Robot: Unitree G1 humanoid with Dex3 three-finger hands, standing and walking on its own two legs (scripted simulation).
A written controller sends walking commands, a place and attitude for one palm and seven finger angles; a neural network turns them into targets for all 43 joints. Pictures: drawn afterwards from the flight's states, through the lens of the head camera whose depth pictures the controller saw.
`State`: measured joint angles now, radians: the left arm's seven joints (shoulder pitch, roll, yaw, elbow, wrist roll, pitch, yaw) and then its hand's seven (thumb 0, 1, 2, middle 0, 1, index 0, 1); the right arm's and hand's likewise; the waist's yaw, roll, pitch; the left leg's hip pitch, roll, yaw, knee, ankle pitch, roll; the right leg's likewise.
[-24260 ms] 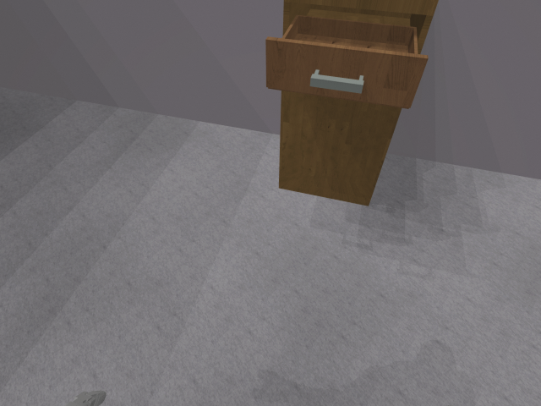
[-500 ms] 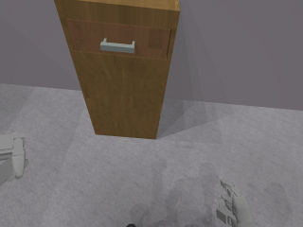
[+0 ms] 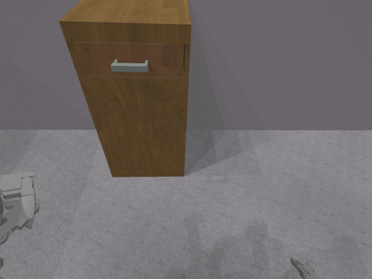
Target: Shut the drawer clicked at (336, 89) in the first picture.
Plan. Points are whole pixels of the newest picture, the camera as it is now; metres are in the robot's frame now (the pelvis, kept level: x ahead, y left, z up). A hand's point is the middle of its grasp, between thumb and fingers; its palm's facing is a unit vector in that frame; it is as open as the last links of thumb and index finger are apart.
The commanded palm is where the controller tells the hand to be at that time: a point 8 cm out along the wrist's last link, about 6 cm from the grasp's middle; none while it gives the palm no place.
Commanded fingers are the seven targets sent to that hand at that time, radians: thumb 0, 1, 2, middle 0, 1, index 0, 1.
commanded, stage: stop stepping back and stand still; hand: left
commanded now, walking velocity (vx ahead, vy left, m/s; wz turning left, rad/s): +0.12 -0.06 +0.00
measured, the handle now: (130, 64) +0.87 +0.25 +0.04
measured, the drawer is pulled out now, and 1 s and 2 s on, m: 0.00 0.00 0.00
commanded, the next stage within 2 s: let the arm hang, fingers relaxed in 0.30 s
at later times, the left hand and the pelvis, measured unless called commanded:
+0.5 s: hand (60, 236) +0.20 +0.25 +0.04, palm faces +0.23 -0.87 -0.44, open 3.2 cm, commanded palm none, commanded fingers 0.00 0.90 0.90 -1.16 -1.34 -1.16 -1.34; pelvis -0.01 +0.00 -0.01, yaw +2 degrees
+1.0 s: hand out of the picture -0.06 +0.18 -0.17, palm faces +0.07 -0.97 -0.22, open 5.5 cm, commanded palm none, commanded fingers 0.00 0.90 0.90 -0.20 -0.30 -0.20 -0.30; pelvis -0.01 +0.00 +0.01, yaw +2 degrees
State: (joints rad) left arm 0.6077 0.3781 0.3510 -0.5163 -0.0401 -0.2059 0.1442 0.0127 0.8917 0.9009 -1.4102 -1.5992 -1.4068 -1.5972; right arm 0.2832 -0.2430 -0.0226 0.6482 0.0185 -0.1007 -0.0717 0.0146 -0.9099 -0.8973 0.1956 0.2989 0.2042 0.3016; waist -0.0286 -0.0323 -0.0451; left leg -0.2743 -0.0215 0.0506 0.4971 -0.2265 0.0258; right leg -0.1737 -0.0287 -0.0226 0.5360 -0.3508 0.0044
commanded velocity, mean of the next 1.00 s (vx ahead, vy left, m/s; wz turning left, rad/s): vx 0.04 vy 0.00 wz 0.00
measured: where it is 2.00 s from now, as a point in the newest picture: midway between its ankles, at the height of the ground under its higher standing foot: outside the picture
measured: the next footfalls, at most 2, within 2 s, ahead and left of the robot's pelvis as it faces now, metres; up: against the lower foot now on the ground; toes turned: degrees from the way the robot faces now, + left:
none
